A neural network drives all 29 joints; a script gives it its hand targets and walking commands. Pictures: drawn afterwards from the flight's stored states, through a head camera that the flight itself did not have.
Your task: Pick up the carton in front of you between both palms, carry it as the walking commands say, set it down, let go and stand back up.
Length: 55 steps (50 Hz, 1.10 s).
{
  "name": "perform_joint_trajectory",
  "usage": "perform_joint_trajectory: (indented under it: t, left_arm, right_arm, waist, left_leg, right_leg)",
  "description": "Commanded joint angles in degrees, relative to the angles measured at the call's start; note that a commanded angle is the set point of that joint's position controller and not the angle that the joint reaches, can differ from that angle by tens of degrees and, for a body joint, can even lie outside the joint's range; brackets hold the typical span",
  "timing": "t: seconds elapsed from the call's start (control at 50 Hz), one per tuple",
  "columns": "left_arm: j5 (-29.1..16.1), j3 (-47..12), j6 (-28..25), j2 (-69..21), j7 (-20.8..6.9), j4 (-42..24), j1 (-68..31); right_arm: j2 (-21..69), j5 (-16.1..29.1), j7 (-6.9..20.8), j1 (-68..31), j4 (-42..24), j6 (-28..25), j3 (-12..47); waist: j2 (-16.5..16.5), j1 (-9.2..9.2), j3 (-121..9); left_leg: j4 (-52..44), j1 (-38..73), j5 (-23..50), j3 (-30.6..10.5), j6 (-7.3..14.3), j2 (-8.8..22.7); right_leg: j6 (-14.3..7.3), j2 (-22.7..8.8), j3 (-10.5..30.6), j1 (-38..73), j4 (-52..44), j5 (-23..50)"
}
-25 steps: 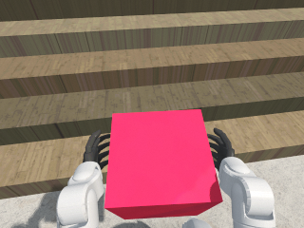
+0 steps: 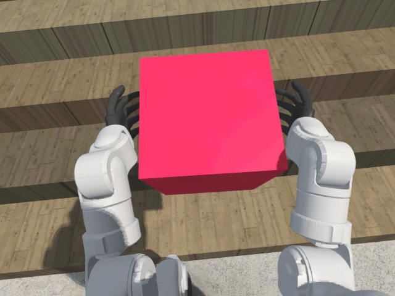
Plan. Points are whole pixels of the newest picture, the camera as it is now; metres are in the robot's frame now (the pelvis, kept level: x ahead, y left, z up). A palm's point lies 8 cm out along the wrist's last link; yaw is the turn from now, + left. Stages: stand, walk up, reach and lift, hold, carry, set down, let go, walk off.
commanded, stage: carry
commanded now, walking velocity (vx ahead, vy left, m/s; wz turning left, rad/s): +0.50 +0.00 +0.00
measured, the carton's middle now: (207, 136) +0.39 +0.01 +0.07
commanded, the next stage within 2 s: none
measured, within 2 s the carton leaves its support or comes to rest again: neither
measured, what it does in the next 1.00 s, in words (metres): climbs: left foot, then right foot 0.17 m higher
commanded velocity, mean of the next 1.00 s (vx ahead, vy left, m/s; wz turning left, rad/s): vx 0.50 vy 0.00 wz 0.26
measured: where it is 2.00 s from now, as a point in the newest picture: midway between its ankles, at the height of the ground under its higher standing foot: (191, 64)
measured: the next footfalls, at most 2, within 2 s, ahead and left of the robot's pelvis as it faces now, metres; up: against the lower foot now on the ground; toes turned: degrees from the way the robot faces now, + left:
left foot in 0.04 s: +0.15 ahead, +0.11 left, +0.00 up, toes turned +7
right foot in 0.42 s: +0.50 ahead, -0.11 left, +0.17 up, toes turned -3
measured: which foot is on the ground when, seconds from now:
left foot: up 0.00-0.02, down 0.04-0.44, up 0.46-0.88, down 0.90-1.00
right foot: down 0.00-0.10, up 0.12-0.40, down 0.42-0.94, up 0.96-1.00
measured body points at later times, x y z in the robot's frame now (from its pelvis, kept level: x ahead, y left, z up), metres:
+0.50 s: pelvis +0.34 -0.03 +0.04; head +0.43 +0.00 +0.48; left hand +0.70 +0.16 +0.14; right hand +0.73 -0.15 +0.14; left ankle +0.15 +0.10 -0.57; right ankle +0.47 -0.10 -0.57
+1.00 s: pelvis +0.67 +0.03 +0.23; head +0.69 -0.01 +0.68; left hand +1.05 +0.19 +0.39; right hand +1.04 -0.14 +0.39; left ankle +0.74 +0.12 -0.41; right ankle +0.50 -0.10 -0.35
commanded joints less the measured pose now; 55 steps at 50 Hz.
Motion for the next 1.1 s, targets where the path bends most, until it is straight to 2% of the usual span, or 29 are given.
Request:
perform_joint_trajectory:
  t: [0.0,0.02,0.06,0.12,0.2,0.28,0.32,0.36,0.38,0.4,0.42,0.44,0.46,0.48,0.56,0.62,0.7,0.74,0.76,0.8,0.82,0.86,0.88,0.9,0.92,0.96,0.98,1.02,1.08]
  left_arm:
    - [-6.9,-31.5,2.4,-34.6,0.8,-0.2,-28.1]
    - [-6.6,-31.4,2.9,-34.8,0.8,-0.4,-29.4]
    - [-6.5,-31.1,3.3,-36.5,0.7,-1.8,-29.2]
    - [-2.7,-27.3,3.4,-36.2,1.3,1.6,-26.2]
    - [-4.8,-30.3,1.2,-38.4,0.9,-2.4,-32.6]
    - [-3.1,-31.5,0.9,-35.7,1.3,-1.0,-29.6]
    - [-4.0,-31.6,1.2,-35.1,1.6,-2.1,-30.1]
    - [-5.2,-33.8,1.5,-36.0,2.0,-1.5,-28.3]
    - [-7.4,-36.5,1.6,-39.2,1.4,-3.5,-29.8]
    - [-9.0,-37.1,1.5,-40.1,0.5,-3.4,-28.6]
    - [-10.6,-38.3,1.5,-39.4,-0.3,-1.6,-24.8]
    - [-14.1,-41.0,1.1,-41.9,-1.1,-5.7,-28.2]
    - [-17.7,-42.6,0.0,-45.2,-1.9,-9.5,-33.4]
    - [-19.1,-44.2,-0.2,-46.2,-2.4,-10.8,-37.0]
    - [-19.3,-45.8,0.5,-46.4,-3.2,-7.9,-35.6]
    - [-17.6,-44.1,1.3,-43.7,-3.0,-7.1,-35.2]
    - [-12.5,-36.7,4.6,-36.4,-1.3,0.1,-28.3]
    - [-11.1,-32.9,6.6,-31.6,-0.5,3.3,-29.9]
    - [-10.9,-30.4,7.3,-29.0,-0.2,3.2,-32.6]
    - [-9.5,-25.6,8.9,-27.2,0.2,3.1,-33.4]
    - [-7.8,-22.5,9.7,-25.4,0.7,4.0,-33.2]
    - [-3.9,-17.7,9.5,-25.3,1.7,2.4,-34.0]
    - [-2.2,-15.7,8.7,-26.0,2.2,1.2,-38.6]
    - [2.7,-11.0,8.6,-25.2,2.6,6.7,-33.9]
    - [5.4,-9.1,8.7,-24.0,2.4,9.6,-30.9]
    - [4.8,-10.6,7.7,-25.9,0.6,6.2,-40.0]
    - [3.5,-12.0,7.4,-28.0,-0.2,7.0,-41.6]
    - [1.4,-12.9,6.4,-29.6,-0.9,6.5,-44.4]
    - [2.7,-15.6,6.9,-31.3,-0.3,9.0,-43.8]
  right_arm:
    - [37.0,8.7,0.9,-29.4,-0.7,-0.7,30.8]
    - [37.6,8.8,1.2,-28.8,0.1,-0.3,30.6]
    - [38.9,10.2,1.5,-30.0,-1.7,-0.3,31.7]
    - [41.6,13.3,2.5,-33.9,-4.3,-0.7,36.1]
    - [45.3,18.0,4.1,-40.6,-11.9,-3.0,40.7]
    - [40.2,17.2,4.5,-36.2,-8.7,-3.4,38.6]
    - [40.6,17.1,4.4,-35.2,-9.6,-2.9,37.9]
    - [38.2,14.8,3.9,-32.8,-11.5,-2.0,35.6]
    - [36.4,12.2,3.5,-32.2,-10.5,-1.7,33.3]
    - [36.3,10.0,3.0,-30.6,-9.8,-2.0,31.7]
    - [34.5,6.9,2.4,-25.2,-8.1,-1.8,30.0]
    - [34.1,4.8,2.0,-24.3,-7.5,-2.2,27.2]
    - [36.2,3.8,1.9,-25.4,-7.5,-3.3,24.9]
    - [35.1,2.8,1.8,-25.6,-6.3,-3.7,23.6]
    - [34.3,1.8,2.1,-25.8,-5.1,-3.9,25.9]
    - [33.8,2.1,2.2,-25.7,-4.3,-2.9,27.0]
    - [30.9,3.0,1.2,-27.3,-2.1,1.3,28.4]
    - [27.4,3.3,0.1,-31.7,-0.5,3.6,27.7]
    - [26.0,4.0,-0.5,-35.6,-0.7,4.7,27.2]
    - [28.2,6.5,-2.0,-40.4,1.0,6.5,27.6]
    - [30.1,7.7,-2.5,-40.1,3.3,6.9,27.6]
    - [36.1,11.4,-2.1,-42.4,1.3,6.7,29.6]
    - [40.5,15.6,-1.1,-47.5,-1.0,6.5,33.0]
    - [42.7,18.7,0.0,-51.0,-0.5,6.1,36.2]
    - [44.9,19.8,0.8,-51.0,2.4,5.1,37.3]
    - [51.2,22.3,2.6,-55.2,2.8,3.6,39.3]
    - [52.0,24.2,3.7,-59.4,1.6,3.0,39.0]
    - [55.6,25.5,5.7,-60.0,3.5,3.1,38.8]
    - [54.6,24.0,6.4,-55.1,7.3,4.3,36.6]
  waist:
    - [-7.2,-5.79,-29.0]
    - [-2.5,-8.81,-30.1]
    - [19.7,-9.72,-35.3]
    - [5.0,-10.58,-31.2]
    - [1.8,-7.47,-24.2]
    - [7.9,-6.71,-16.3]
    - [6.7,0.57,-16.5]
    - [14.9,7.33,-34.1]
    - [10.1,12.17,-38.6]
    - [-3.5,15.14,-41.2]
    - [-21.7,8.01,-49.7]
    - [-12.3,6.32,-53.4]
    - [-3.6,6.15,-49.1]
    - [-5.4,5.59,-42.6]
    - [2.5,4.26,-29.3]
    - [1.0,6.75,-24.7]
    - [-4.4,6.39,-14.7]
    - [-4.5,1.62,-6.2]
    - [-7.6,-0.85,-2.3]
    - [-15.2,-7.08,-9.0]
    - [-18.7,-10.35,-18.5]
    - [-20.4,-17.76,-32.6]
    - [-13.4,-18.46,-35.4]
    - [2.4,-16.06,-34.3]
    - [9.7,-11.87,-38.8]
    - [-3.9,-9.19,-38.5]
    - [-7.2,-8.19,-29.7]
    - [-3.1,-7.12,-22.7]
    - [-1.1,-8.30,-25.0]
  left_leg:
    - [-23.9,24.4,13.3,9.9,1.0,-8.3]
    - [-28.3,38.2,22.5,6.3,1.3,-5.4]
    - [-17.6,73.7,70.8,-22.6,14.5,16.2]
    - [-20.6,71.2,39.2,-28.7,17.3,19.2]
    - [-27.2,59.3,21.0,-21.6,12.4,16.7]
    - [-36.5,53.9,13.0,-10.8,10.1,13.5]
    - [-40.3,29.3,50.2,3.3,8.4,5.5]
    - [-18.2,31.1,96.2,5.2,6.9,7.8]
    - [2.9,28.4,94.2,3.2,4.3,6.1]
    - [32.8,19.3,34.6,-2.5,-0.3,-3.8]
    - [61.5,10.8,-8.4,-9.1,-3.2,-15.2]
    - [70.5,7.4,-4.6,-18.3,-0.9,-13.6]
    - [70.5,-1.1,-4.7,-18.7,1.5,-8.9]
    - [67.4,-5.5,-7.3,-16.1,2.3,-6.5]
    - [55.2,-15.4,-14.4,-8.6,4.1,-2.6]
    - [61.0,-28.1,-22.1,-4.4,5.4,-2.4]
    - [76.0,-46.4,-26.9,-5.3,6.8,-1.7]
    - [59.4,-36.5,-23.8,1.1,5.8,-0.9]
    - [41.9,-20.0,-21.1,3.9,6.5,0.4]
    - [30.0,10.4,-5.4,14.7,7.4,-5.5]
    - [29.6,15.4,-4.1,16.7,8.2,-10.6]
    - [10.6,24.1,-4.0,18.2,7.6,-17.2]
    - [-9.2,33.4,1.0,5.3,9.4,-13.3]
    - [-20.4,48.3,39.4,-24.2,20.7,-1.6]
    - [-17.3,54.3,71.6,-45.8,28.5,9.1]
    - [-16.8,45.7,16.5,-50.9,24.6,6.0]
    - [-18.3,41.2,7.9,-45.1,19.7,5.1]
    - [-21.1,36.7,1.3,-41.9,15.3,7.1]
    - [-24.3,43.9,9.6,-33.2,16.6,7.9]
  right_leg:
    - [-3.0,-6.7,-2.3,14.7,21.7,59.7]
    - [-0.3,-4.4,-1.4,5.0,32.3,46.9]
    - [2.4,6.3,4.4,-36.6,60.8,-12.2]
    - [-0.5,0.3,9.4,-55.1,76.4,-12.3]
    - [-2.1,-2.4,8.9,-61.5,86.9,-13.0]
    - [-3.7,-4.1,4.3,-65.2,83.4,-19.6]
    - [-5.3,-0.6,-5.5,-27.7,47.2,-8.6]
    - [-4.8,8.6,-9.5,-0.6,45.2,1.4]
    - [-7.3,8.4,-0.2,8.9,31.6,5.9]
    - [-13.6,0.5,20.8,19.0,10.3,26.1]
    - [-20.2,-16.6,52.2,25.7,2.4,56.1]
    - [-21.8,-17.2,53.9,26.9,4.5,46.8]
    - [-17.4,-13.4,46.8,28.4,9.0,35.7]
    - [-12.9,-13.7,42.3,23.2,6.4,29.8]
    - [-11.1,-12.7,33.3,21.0,2.3,20.5]
    - [-14.3,-18.0,29.7,29.6,-0.2,33.5]
    - [-12.4,-20.2,23.2,28.7,-8.3,14.1]
    - [-7.7,-14.7,12.4,13.9,-17.9,3.8]
    - [-6.1,-12.0,2.9,-1.9,-27.9,9.1]
    - [-6.5,-10.1,-1.8,-11.3,-24.1,64.8]
    - [-6.1,-10.7,-7.5,-2.3,-11.1,94.7]
    - [-2.5,-8.9,-8.3,17.7,20.2,120.4]
    - [1.5,-5.0,-4.0,12.1,46.8,98.6]
    - [7.5,5.6,4.8,-11.4,72.4,24.1]
    - [8.3,10.7,14.0,-24.8,99.8,2.4]
    - [0.5,3.9,26.2,-34.6,100.7,-0.3]
    - [0.0,2.6,23.1,-38.7,94.2,-3.8]
    - [-1.5,-1.3,25.0,-42.9,86.1,-8.1]
    - [-2.1,-0.4,15.5,-50.0,81.9,-12.3]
